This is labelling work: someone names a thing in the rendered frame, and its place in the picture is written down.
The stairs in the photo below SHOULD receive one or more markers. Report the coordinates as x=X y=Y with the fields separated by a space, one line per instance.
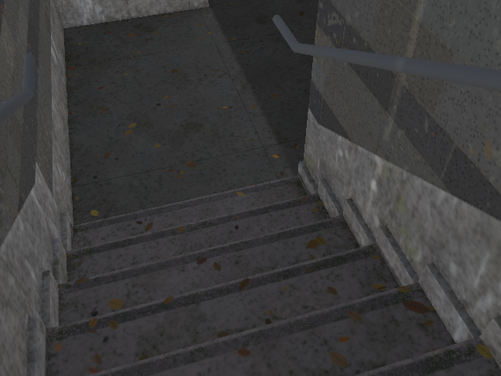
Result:
x=256 y=281

